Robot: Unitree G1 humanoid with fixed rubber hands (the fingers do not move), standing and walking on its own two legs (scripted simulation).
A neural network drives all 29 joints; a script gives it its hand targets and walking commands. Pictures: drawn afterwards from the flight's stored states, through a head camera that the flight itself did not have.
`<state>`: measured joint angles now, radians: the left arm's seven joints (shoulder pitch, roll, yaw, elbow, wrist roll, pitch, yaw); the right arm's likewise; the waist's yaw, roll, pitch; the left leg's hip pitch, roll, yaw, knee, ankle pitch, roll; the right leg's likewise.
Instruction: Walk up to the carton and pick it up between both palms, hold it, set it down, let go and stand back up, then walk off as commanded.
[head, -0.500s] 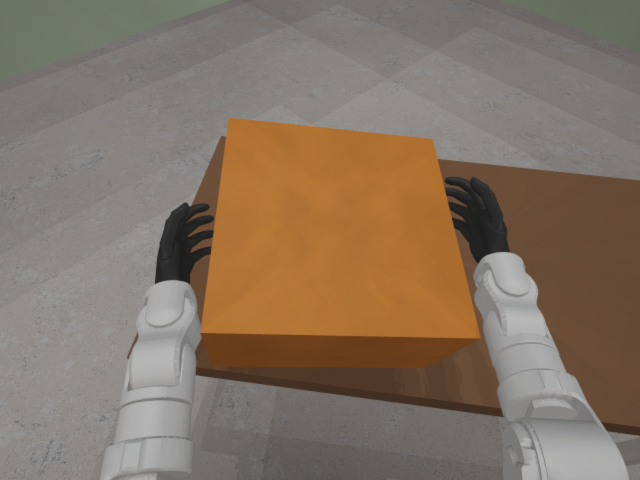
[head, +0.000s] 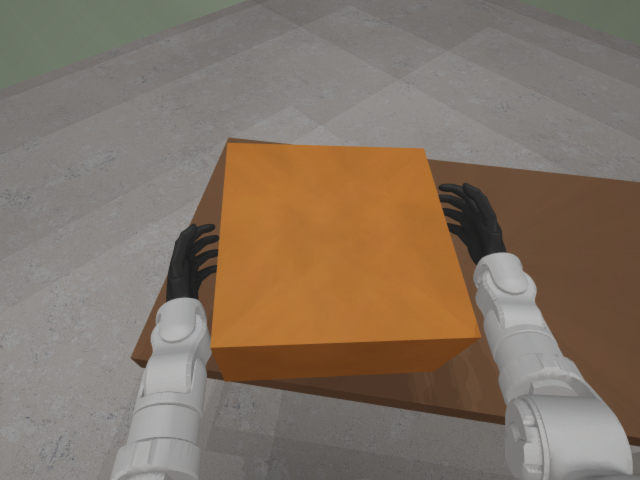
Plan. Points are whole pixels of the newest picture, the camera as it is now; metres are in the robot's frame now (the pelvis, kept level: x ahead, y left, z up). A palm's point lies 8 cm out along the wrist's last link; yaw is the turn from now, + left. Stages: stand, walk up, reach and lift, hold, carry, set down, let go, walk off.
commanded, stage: set down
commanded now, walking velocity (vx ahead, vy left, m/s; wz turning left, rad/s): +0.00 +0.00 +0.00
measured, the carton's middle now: (330, 257) +0.41 +0.01 +0.01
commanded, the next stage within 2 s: none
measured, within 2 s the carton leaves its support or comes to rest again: neither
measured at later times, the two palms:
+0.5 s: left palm (195, 302) +0.34 +0.19 -0.01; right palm (461, 243) +0.44 -0.18 +0.01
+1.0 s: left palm (203, 309) +0.35 +0.19 -0.05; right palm (449, 241) +0.47 -0.18 -0.02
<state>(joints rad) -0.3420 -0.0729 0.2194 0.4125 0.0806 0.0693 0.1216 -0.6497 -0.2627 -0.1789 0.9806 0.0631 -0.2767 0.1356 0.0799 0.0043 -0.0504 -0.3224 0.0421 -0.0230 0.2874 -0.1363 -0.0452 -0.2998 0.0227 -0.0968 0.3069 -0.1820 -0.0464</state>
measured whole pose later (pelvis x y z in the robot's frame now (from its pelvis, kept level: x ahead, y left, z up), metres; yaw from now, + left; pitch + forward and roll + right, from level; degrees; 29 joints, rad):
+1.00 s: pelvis +0.02 +0.01 -0.01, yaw -1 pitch +32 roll -1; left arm -0.34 -0.10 0.21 0.60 0.08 -0.26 0.20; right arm -0.86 -0.35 -0.14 1.36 0.01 -0.60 0.20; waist 0.12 0.01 -0.24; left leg -0.76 0.06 -0.02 0.32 -0.12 -0.05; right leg -0.69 0.04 -0.10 0.25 -0.12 -0.05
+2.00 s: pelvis +0.00 +0.01 -0.02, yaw -2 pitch +34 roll -2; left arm -0.37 -0.11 0.17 0.60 0.08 -0.26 0.24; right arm -0.93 -0.40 -0.13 1.39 0.04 -0.51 0.22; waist 0.14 0.01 -0.25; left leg -0.86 0.06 -0.02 0.38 -0.12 -0.05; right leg -0.79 0.04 -0.10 0.30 -0.11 -0.05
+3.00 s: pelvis -0.07 -0.01 -0.05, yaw -2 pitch +21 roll +0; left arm -0.37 0.06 -0.03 0.54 -0.18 0.00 0.29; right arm -0.72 -0.60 0.12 1.21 0.47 -0.27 0.28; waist 0.15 0.01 -0.17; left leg -0.87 0.07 -0.03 0.71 -0.21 -0.06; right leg -0.85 0.04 -0.10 0.72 -0.25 -0.07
